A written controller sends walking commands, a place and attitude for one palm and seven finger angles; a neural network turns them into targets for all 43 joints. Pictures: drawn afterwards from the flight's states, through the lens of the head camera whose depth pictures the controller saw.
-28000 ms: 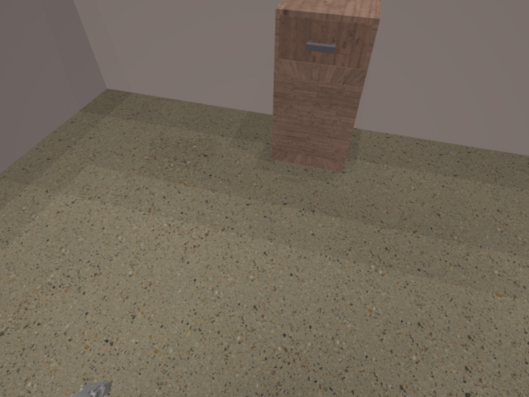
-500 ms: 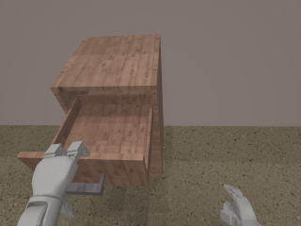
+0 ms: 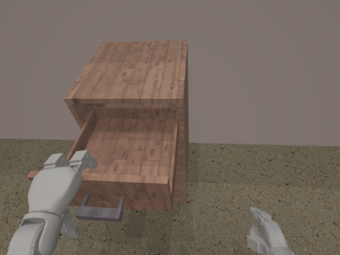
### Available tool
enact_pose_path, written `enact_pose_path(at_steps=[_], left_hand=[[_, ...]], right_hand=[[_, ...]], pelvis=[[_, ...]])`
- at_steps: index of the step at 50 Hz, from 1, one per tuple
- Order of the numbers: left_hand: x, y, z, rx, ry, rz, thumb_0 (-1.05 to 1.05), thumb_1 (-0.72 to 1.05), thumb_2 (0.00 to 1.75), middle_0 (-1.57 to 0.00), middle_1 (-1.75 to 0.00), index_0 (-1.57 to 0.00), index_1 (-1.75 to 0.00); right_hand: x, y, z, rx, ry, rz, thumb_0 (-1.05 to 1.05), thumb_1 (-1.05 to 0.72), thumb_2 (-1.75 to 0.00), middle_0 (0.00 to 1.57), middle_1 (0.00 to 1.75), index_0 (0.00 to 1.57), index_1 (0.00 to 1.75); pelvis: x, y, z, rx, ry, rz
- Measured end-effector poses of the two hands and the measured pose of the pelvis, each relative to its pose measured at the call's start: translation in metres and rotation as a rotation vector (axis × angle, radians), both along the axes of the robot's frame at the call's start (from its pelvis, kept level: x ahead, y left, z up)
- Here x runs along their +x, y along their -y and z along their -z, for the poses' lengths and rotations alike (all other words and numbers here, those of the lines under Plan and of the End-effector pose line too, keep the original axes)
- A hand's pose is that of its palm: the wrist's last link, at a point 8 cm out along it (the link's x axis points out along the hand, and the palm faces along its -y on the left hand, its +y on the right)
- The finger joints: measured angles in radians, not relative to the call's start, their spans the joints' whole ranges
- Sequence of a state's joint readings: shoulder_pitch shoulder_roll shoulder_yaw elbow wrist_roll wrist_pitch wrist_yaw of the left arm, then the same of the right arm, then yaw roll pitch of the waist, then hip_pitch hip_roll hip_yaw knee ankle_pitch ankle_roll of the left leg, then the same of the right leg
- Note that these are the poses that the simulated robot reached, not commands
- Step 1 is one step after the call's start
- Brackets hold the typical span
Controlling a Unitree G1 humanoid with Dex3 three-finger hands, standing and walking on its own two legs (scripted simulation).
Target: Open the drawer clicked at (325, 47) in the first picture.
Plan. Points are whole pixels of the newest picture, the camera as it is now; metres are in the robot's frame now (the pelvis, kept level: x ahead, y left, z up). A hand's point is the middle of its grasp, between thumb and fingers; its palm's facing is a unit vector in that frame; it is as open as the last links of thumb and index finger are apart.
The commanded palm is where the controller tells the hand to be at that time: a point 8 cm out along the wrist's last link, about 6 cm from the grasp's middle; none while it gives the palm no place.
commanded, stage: draw the hand back to the body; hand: left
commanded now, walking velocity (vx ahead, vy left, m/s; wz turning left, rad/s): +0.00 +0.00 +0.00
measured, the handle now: (101, 206) +0.24 +0.24 -0.07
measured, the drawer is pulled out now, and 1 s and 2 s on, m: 0.29 0.29 0.29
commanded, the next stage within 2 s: step back with the hand held close in 1.68 s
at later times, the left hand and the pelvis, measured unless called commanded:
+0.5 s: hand (62, 198) +0.19 +0.25 +0.09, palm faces +0.02 -0.12 -0.99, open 13.8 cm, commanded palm +0.16 +0.25 +0.15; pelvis +0.01 +0.00 +0.00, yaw +0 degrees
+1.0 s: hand (69, 179) +0.20 +0.22 +0.15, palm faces +0.36 -0.86 -0.36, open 12.7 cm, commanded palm +0.15 +0.27 +0.17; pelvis +0.02 +0.00 +0.00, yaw +1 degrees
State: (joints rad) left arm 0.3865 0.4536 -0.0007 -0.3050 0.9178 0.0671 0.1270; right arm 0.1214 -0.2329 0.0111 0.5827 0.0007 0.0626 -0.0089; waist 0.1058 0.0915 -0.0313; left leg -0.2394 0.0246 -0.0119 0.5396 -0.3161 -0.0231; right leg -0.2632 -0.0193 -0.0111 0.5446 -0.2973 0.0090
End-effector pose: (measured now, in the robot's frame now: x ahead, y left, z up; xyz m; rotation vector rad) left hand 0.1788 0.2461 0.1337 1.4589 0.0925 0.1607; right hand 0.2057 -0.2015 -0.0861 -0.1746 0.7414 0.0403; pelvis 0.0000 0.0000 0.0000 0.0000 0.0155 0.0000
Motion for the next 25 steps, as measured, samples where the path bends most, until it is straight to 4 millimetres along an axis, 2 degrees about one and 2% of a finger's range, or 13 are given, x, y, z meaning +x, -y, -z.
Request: enact_pose_path(at_steps=[3, 11, 18, 21, 25], left_hand=[[0.001, -0.002, 0.004, -0.027, -0.016, -0.018, 0.00, -0.49, 0.30, -0.32, -1.20, -0.32, -1.20], [0.001, 0.010, 0.003, -0.020, -0.021, 0.062, 0.00, -0.49, 0.30, -0.32, -1.20, -0.32, -1.20], [-0.002, -0.006, -0.012, 0.018, 0.019, 0.010, 0.00, -0.49, 0.30, -0.32, -1.20, -0.32, -1.20], [-0.006, -0.013, -0.013, 0.006, 0.003, -0.024, 0.00, -0.49, 0.30, -0.32, -1.20, -0.32, -1.20], [-0.013, -0.011, -0.011, -0.015, -0.033, -0.017, 0.00, -0.49, 0.30, -0.31, -1.20, -0.32, -1.20]], right_hand=[[0.001, 0.000, -0.001, -0.002, 0.001, -0.004, 0.02, -0.91, -0.90, 0.20, 0.30, 0.20, 0.30], [0.004, 0.000, -0.002, -0.014, 0.001, -0.007, 0.02, -0.91, -0.90, 0.20, 0.30, 0.20, 0.30], [0.007, 0.000, -0.001, 0.004, -0.003, 0.007, 0.02, -0.91, -0.90, 0.20, 0.30, 0.20, 0.30], [0.008, 0.001, -0.002, 0.006, 0.000, 0.009, 0.02, -0.91, -0.90, 0.20, 0.30, 0.20, 0.30], [0.011, 0.003, -0.004, -0.006, 0.010, 0.002, 0.02, -0.91, -0.90, 0.20, 0.30, 0.20, 0.30]], pelvis=[[0.001, -0.001, 0.000, -0.002, -0.002, -0.003], [0.005, -0.002, 0.000, -0.004, -0.011, 0.001], [0.009, -0.002, 0.000, -0.007, -0.014, 0.003], [0.010, -0.002, 0.000, -0.007, -0.014, 0.002], [0.012, -0.004, 0.000, -0.007, -0.015, -0.001]])
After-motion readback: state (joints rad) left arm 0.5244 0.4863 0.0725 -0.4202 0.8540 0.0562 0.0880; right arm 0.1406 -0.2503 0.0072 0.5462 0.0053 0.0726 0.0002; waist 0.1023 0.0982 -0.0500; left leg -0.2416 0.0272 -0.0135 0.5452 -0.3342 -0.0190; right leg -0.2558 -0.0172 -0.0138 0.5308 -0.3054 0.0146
